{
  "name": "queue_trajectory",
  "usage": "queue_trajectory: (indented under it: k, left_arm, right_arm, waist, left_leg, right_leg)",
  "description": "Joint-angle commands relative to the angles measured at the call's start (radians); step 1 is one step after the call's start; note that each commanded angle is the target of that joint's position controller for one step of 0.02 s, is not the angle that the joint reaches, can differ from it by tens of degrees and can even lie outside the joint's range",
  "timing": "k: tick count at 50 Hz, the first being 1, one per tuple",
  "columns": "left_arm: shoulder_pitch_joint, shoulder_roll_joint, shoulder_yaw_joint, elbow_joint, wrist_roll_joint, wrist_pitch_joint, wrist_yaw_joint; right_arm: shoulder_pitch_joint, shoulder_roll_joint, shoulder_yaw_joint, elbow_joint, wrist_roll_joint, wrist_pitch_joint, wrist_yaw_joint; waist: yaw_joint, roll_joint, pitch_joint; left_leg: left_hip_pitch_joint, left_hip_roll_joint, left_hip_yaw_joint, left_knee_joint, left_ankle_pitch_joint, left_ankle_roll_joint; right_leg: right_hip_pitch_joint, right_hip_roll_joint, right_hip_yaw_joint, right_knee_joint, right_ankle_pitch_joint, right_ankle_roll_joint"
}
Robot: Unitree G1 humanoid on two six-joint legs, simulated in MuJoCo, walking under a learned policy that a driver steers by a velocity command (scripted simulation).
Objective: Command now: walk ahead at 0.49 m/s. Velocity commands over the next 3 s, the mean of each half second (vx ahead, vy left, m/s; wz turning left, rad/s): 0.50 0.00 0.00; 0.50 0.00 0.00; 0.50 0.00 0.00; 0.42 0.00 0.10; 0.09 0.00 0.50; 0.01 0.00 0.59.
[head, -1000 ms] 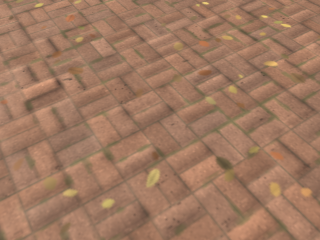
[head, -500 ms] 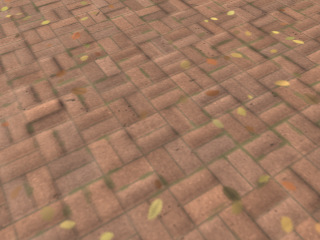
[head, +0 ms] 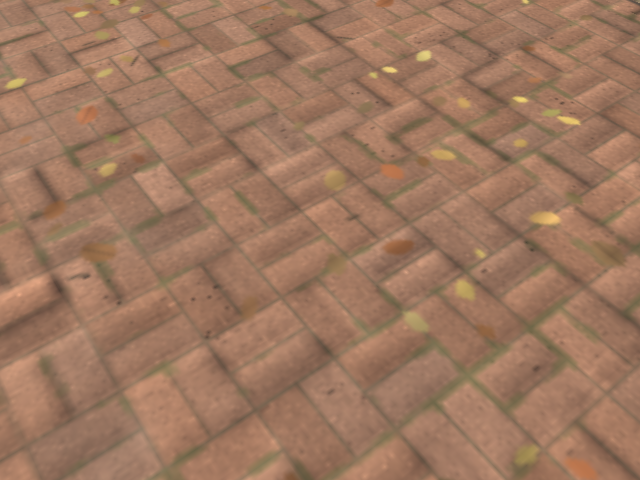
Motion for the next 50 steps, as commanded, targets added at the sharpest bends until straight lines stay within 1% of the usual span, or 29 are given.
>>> queue_trajectory:
  k: [1, 6, 9, 11, 13, 14, 15, 16, 17, 18, 19, 20, 21, 22, 23, 25, 28, 32, 38, 41, 42, 43, 44, 45, 46, 47, 48, 49, 50]
  left_arm:
    - [0.033, 0.043, 0.012, -0.043, 0.012, 0.005, 0.007]
    - [-0.156, 0.029, 0.005, -0.091, 0.0, -0.006, -0.01]
    - [-0.236, 0.034, 0.001, -0.122, -0.009, -0.011, -0.028]
    - [-0.254, 0.048, 0.003, -0.139, -0.01, -0.019, -0.041]
    - [-0.191, 0.076, 0.015, -0.132, -0.009, -0.028, -0.048]
    - [-0.087, 0.106, 0.033, -0.103, -0.007, -0.03, -0.046]
    - [0.104, 0.166, 0.061, -0.048, -0.005, -0.033, -0.039]
    - [0.271, 0.281, 0.089, -0.02, 0.016, -0.029, -0.034]
    - [0.308, 0.251, 0.081, -0.004, 0.012, -0.023, -0.04]
    - [0.239, 0.173, 0.056, -0.017, 0.006, -0.026, -0.041]
    - [0.144, 0.131, 0.042, -0.041, 0.006, -0.024, -0.04]
    - [0.066, 0.102, 0.031, -0.053, 0.009, -0.023, -0.045]
    - [0.029, 0.076, 0.023, -0.057, 0.013, -0.025, -0.049]
    - [0.022, 0.063, 0.02, -0.049, 0.018, -0.026, -0.053]
    - [0.038, 0.066, 0.021, -0.036, 0.018, -0.029, -0.054]
    - [0.075, 0.095, 0.029, -0.012, 0.018, -0.032, -0.047]
    - [0.126, 0.112, 0.033, 0.012, 0.017, -0.023, -0.03]
    - [0.179, 0.125, 0.033, 0.035, 0.008, -0.015, -0.015]
    - [0.256, 0.137, 0.042, 0.088, -0.003, 0.007, -0.006]
    - [0.222, 0.158, 0.051, 0.087, -0.004, 0.019, -0.001]
    - [0.198, 0.161, 0.052, 0.082, -0.003, 0.025, -0.001]
    - [0.186, 0.138, 0.042, 0.074, 0.003, 0.029, -0.001]
    - [0.203, 0.104, 0.025, 0.047, 0.023, 0.026, -0.001]
    - [0.332, -0.036, -0.012, 0.056, 0.011, 0.001, -0.016]
    - [0.256, 0.08, 0.013, 0.062, -0.014, -0.022, -0.02]
    - [0.159, 0.128, 0.027, 0.028, -0.033, -0.035, -0.021]
    - [0.11, 0.125, 0.028, 0.018, -0.028, -0.036, -0.012]
    - [0.088, 0.117, 0.036, 0.015, -0.012, -0.029, -0.005]
    - [0.112, 0.097, 0.039, 0.018, -0.007, -0.015, -0.004]
  right_arm:
    - [-0.038, -0.132, -0.021, -0.055, 0.002, -0.016, -0.02]
    - [0.059, -0.165, -0.027, -0.032, 0.02, -0.001, -0.035]
    - [0.108, -0.168, -0.029, -0.01, 0.026, 0.011, -0.035]
    - [0.115, -0.174, -0.034, -0.003, 0.026, 0.021, -0.038]
    - [0.091, -0.189, -0.04, -0.006, 0.027, 0.032, -0.04]
    - [0.068, -0.185, -0.037, -0.012, 0.024, 0.037, -0.04]
    - [0.058, -0.152, -0.024, -0.025, 0.012, 0.039, -0.039]
    - [0.129, -0.062, 0.006, -0.054, 0.001, 0.024, -0.034]
    - [0.168, -0.026, 0.02, -0.041, 0.018, -0.003, -0.028]
    - [0.093, -0.142, -0.009, -0.055, 0.041, -0.021, -0.024]
    - [0.011, -0.165, -0.015, -0.08, 0.05, -0.027, -0.024]
    - [-0.028, -0.153, -0.018, -0.086, 0.039, -0.023, -0.03]
    - [-0.032, -0.143, -0.025, -0.086, 0.026, -0.01, -0.036]
    - [-0.014, -0.119, -0.025, -0.082, 0.023, 0.005, -0.036]
    - [0.003, -0.096, -0.023, -0.075, 0.022, 0.017, -0.037]
    - [-0.019, -0.089, -0.026, -0.087, 0.018, 0.029, -0.04]
    - [-0.137, -0.087, -0.03, -0.128, 0.01, 0.03, -0.041]
    - [-0.278, -0.066, -0.023, -0.167, 0.015, 0.022, -0.03]
    - [-0.422, -0.073, -0.017, -0.224, 0.026, 0.008, 0.0]
    - [-0.358, -0.109, -0.031, -0.219, 0.027, -0.001, 0.011]
    - [-0.26, -0.136, -0.047, -0.191, 0.025, -0.003, 0.008]
    - [-0.081, -0.185, -0.074, -0.134, 0.024, -0.002, 0.001]
    - [0.105, -0.269, -0.095, -0.099, 0.011, 0.003, -0.011]
    - [0.134, -0.302, -0.097, -0.083, 0.006, 0.005, -0.002]
    - [0.098, -0.207, -0.072, -0.092, 0.016, 0.002, -0.001]
    - [0.008, -0.168, -0.06, -0.109, 0.019, 0.0, -0.004]
    - [-0.079, -0.148, -0.051, -0.128, 0.015, -0.001, -0.003]
    - [-0.123, -0.121, -0.044, -0.133, 0.006, -0.003, 0.0]
    - [-0.134, -0.1, -0.037, -0.127, -0.004, -0.006, 0.003]
  waist:
    - [0.046, 0.078, 0.053]
    - [-0.023, 0.083, 0.057]
    - [-0.05, 0.091, 0.078]
    - [-0.043, 0.098, 0.081]
    - [0.004, 0.117, 0.049]
    - [0.063, 0.116, -0.009]
    - [0.14, 0.085, -0.132]
    - [0.151, -0.114, -0.304]
    - [0.14, -0.262, -0.391]
    - [0.136, -0.163, -0.269]
    - [0.111, -0.1, -0.168]
    - [0.078, -0.024, -0.098]
    - [0.048, -0.023, -0.061]
    - [0.026, -0.038, -0.045]
    - [0.016, -0.038, -0.038]
    - [0.007, -0.023, -0.012]
    - [0.03, -0.01, 0.018]
    - [0.071, -0.018, 0.048]
    - [0.102, -0.021, 0.098]
    - [0.048, -0.047, 0.049]
    - [-0.008, -0.055, -0.012]
    - [-0.084, -0.036, -0.118]
    - [-0.129, 0.111, -0.274]
    - [-0.049, 0.368, -0.391]
    - [-0.08, 0.244, -0.324]
    - [-0.062, 0.192, -0.187]
    - [-0.025, 0.094, -0.116]
    - [0.004, 0.076, -0.065]
    - [0.035, 0.103, -0.058]
  left_leg:
    - [-0.093, 0.283, -0.217, -0.203, 0.065, 0.172]
    - [0.013, 0.271, -0.162, -0.181, 0.073, 0.123]
    - [0.109, 0.308, -0.172, -0.139, 0.056, 0.118]
    - [0.17, 0.339, -0.186, -0.096, 0.067, 0.107]
    - [0.193, 0.349, -0.188, -0.017, 0.19, 0.087]
    - [0.181, 0.313, -0.155, 0.105, 0.357, 0.066]
    - [0.083, 0.251, -0.102, 0.338, 0.407, 0.035]
    - [-0.274, 0.124, -0.021, 0.744, 0.103, -0.034]
    - [-0.515, 0.028, -0.116, 0.967, -0.418, -0.052]
    - [-0.611, 0.097, -0.188, 1.062, -0.386, -0.029]
    - [-0.616, 0.151, -0.162, 1.047, -0.291, -0.015]
    - [-0.573, 0.192, -0.139, 0.985, -0.21, -0.021]
    - [-0.519, 0.224, -0.141, 0.918, -0.157, -0.025]
    - [-0.467, 0.235, -0.138, 0.885, -0.127, -0.031]
    - [-0.444, 0.234, -0.128, 0.866, -0.11, -0.037]
    - [-0.48, 0.239, -0.121, 0.81, -0.057, -0.052]
    - [-0.568, 0.241, -0.117, 0.65, 0.073, -0.072]
    - [-0.53, 0.209, -0.085, 0.418, 0.228, -0.072]
    - [-0.553, 0.182, -0.077, 0.265, 0.159, -0.041]
    - [-0.401, 0.138, -0.041, 0.229, 0.056, -0.003]
    - [-0.252, 0.101, -0.008, 0.215, 0.05, 0.016]
    - [-0.003, 0.096, -0.012, 0.223, 0.073, 0.047]
    - [0.316, 0.308, -0.268, 0.233, 0.08, 0.115]
    - [0.594, 0.496, -0.749, 0.081, -0.121, 0.267]
    - [0.539, 0.462, -0.758, 0.022, -0.206, 0.22]
    - [0.398, 0.435, -0.601, 0.007, -0.152, 0.174]
    - [0.242, 0.4, -0.484, -0.02, -0.042, 0.15]
    - [0.122, 0.364, -0.401, -0.051, 0.034, 0.14]
    - [0.055, 0.337, -0.347, -0.081, 0.065, 0.131]
  right_leg:
    - [-0.032, -0.043, 0.003, -0.143, 0.152, 0.028]
    - [0.005, 0.012, -0.043, -0.464, 0.307, 0.038]
    - [-0.003, 0.028, -0.046, -0.551, 0.26, 0.03]
    - [0.007, 0.037, -0.045, -0.595, 0.187, 0.005]
    - [0.117, 0.066, -0.068, -0.635, 0.117, -0.025]
    - [0.261, 0.1, -0.096, -0.658, 0.105, -0.047]
    - [0.523, 0.072, -0.06, -0.643, 0.127, -0.088]
    - [0.93, -0.186, 0.307, -0.656, 0.09, -0.218]
    - [1.069, -0.294, 0.673, -0.818, -0.034, -0.306]
    - [0.969, -0.26, 0.589, -0.836, -0.069, -0.255]
    - [0.828, -0.224, 0.43, -0.847, -0.004, -0.216]
    - [0.685, -0.178, 0.319, -0.885, 0.083, -0.197]
    - [0.594, -0.137, 0.241, -0.92, 0.13, -0.178]
    - [0.535, -0.112, 0.195, -0.95, 0.153, -0.172]
    - [0.506, -0.098, 0.161, -0.969, 0.196, -0.178]
    - [0.494, -0.092, 0.11, -0.993, 0.282, -0.191]
    - [0.532, -0.09, 0.069, -1.01, 0.328, -0.186]
    - [0.55, -0.064, 0.011, -1.029, 0.271, -0.157]
    - [0.718, -0.13, 0.015, -0.97, 0.272, -0.147]
    - [0.752, -0.141, 0.006, -0.867, 0.491, -0.122]
    - [0.734, -0.113, -0.02, -0.755, 0.657, -0.104]
    - [0.647, -0.056, -0.059, -0.549, 0.692, -0.075]
    - [0.41, 0.02, -0.107, -0.203, 0.351, -0.038]
    - [0.038, 0.2, -0.03, 0.098, -0.348, 0.011]
    - [-0.068, 0.144, 0.084, 0.207, -0.364, -0.011]
    - [-0.118, 0.093, 0.055, 0.206, -0.268, -0.027]
    - [-0.07, 0.037, 0.027, 0.158, -0.166, -0.025]
    - [-0.025, 0.007, 0.018, 0.102, -0.111, -0.02]
    - [0.038, -0.018, 0.025, 0.067, -0.074, -0.02]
